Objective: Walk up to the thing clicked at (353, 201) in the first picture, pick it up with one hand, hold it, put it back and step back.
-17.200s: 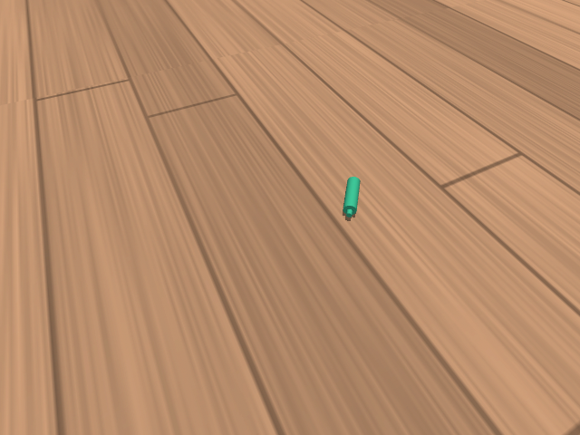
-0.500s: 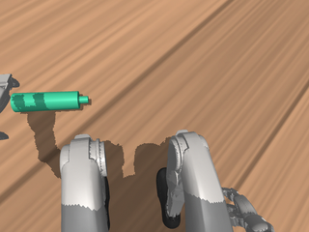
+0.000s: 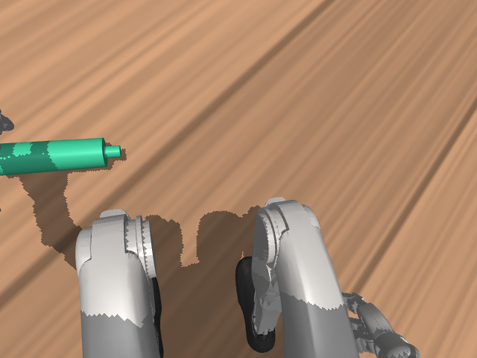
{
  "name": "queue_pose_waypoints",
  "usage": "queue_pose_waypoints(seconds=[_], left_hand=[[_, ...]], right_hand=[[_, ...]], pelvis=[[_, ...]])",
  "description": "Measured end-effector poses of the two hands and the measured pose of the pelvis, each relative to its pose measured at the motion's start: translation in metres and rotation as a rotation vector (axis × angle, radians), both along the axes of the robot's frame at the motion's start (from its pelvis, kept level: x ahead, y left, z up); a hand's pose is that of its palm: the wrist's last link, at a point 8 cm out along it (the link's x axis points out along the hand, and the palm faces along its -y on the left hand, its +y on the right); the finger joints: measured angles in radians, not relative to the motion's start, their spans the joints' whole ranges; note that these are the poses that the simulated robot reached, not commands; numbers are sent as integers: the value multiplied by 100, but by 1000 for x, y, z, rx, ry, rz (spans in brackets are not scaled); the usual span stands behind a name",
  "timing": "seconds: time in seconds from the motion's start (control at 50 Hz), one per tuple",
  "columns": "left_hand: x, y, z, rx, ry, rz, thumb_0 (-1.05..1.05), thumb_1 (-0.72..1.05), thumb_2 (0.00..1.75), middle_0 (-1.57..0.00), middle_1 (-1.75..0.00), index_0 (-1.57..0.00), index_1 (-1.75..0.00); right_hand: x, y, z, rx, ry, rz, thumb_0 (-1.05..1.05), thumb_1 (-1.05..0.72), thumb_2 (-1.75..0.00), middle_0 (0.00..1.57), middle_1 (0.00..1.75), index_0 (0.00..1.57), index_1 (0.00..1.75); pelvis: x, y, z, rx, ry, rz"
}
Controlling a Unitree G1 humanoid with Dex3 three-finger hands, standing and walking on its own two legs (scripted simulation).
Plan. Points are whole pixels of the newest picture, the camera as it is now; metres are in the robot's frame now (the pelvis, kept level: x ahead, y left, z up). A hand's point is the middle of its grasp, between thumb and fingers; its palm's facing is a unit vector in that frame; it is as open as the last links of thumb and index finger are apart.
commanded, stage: rise first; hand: left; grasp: from above
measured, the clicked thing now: (61, 155) +0.44 +0.31 -0.29
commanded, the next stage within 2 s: approach in 1.58 s
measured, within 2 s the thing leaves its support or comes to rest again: neither
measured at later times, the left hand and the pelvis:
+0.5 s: hand out of the picture +0.39 +0.37 -0.17, palm faces -0.42 -0.13 -0.90, open 14.1 cm; pelvis +0.00 +0.00 +0.00, yaw +0 degrees
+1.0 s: hand (1, 161) +0.40 +0.36 -0.17, palm faces -0.44 -0.11 -0.89, open 14.2 cm; pelvis +0.00 +0.00 +0.00, yaw -1 degrees
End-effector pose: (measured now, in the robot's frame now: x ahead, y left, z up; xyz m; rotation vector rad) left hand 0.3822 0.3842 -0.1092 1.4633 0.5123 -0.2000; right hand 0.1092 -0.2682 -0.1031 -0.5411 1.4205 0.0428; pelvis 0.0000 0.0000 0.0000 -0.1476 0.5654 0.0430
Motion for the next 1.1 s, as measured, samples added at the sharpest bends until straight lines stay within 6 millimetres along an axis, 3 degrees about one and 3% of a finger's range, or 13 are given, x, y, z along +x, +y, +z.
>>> queue_pose_waypoints(seconds=[0.38,0.88,1.1], left_hand=[[8,-6,-6,-17,-4,-8,0,-55,101,-8,-104,-8,-104],[24,-17,-10,2,-2,-8,0,-56,103,-8,-104,-8,-105],[21,-16,-3,6,7,-14,0,-57,104,-8,-104,-8,-105]], right_hand=[[-2,0,-1,2,9,17,0,-91,-90,20,30,20,30],[-24,1,3,3,13,-7,0,-92,-90,20,30,20,30],[-25,2,5,14,17,-14,0,-92,-90,20,30,20,30]], pelvis=[[0,0,-4,-6,-14,-4],[-2,0,-5,-10,-16,-5],[-2,0,-2,-10,-10,-2]])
